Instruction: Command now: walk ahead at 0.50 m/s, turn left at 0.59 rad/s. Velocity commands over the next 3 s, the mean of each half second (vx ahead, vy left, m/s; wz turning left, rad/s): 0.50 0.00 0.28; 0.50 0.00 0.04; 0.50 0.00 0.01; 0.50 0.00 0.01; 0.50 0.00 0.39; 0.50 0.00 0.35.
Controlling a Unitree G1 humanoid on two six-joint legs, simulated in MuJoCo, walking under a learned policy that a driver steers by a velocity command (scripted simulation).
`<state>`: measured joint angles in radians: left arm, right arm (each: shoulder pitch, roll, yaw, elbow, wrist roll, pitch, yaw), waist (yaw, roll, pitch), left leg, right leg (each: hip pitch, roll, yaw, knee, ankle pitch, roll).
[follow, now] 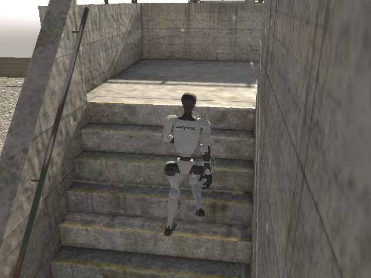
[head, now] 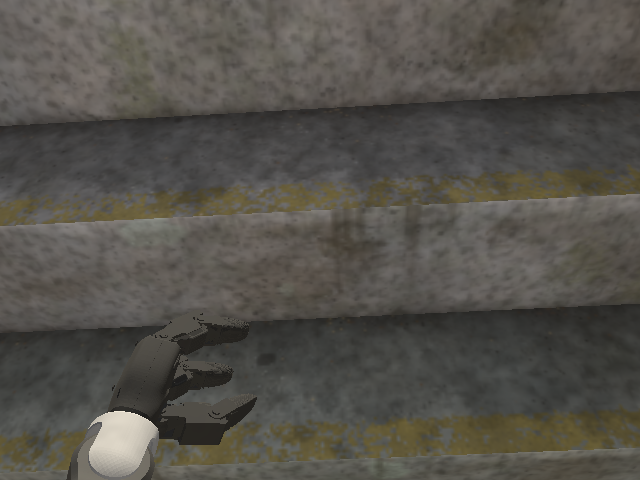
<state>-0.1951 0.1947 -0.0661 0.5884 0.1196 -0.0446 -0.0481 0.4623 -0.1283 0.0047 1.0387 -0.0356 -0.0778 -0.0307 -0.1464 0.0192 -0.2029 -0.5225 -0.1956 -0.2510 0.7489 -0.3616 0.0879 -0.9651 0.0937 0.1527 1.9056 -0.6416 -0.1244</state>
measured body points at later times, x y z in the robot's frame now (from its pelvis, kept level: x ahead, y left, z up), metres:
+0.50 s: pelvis +0.15 -0.07 +0.11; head +0.19 -0.08 +0.56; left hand +0.01 +0.18 -0.01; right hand +0.45 -0.22 +0.05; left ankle +0.22 +0.04 -0.48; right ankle -0.01 -0.17 -0.62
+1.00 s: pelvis +0.27 -0.18 +0.33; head +0.35 -0.20 +0.77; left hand +0.56 -0.03 +0.28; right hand +0.28 -0.43 +0.18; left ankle +0.21 +0.04 -0.35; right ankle +0.44 -0.27 -0.24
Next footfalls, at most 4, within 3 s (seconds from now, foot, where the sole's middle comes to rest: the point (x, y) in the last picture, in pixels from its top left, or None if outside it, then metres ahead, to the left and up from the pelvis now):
0.12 right None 0.00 -0.16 -0.75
0.46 left None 0.26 0.05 -0.51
0.96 right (491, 361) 0.48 -0.27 -0.27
1.48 left None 0.21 -0.10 -0.51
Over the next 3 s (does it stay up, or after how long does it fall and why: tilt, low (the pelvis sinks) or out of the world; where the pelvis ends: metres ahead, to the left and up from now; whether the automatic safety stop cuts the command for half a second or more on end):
stays up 0.48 -0.14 0.49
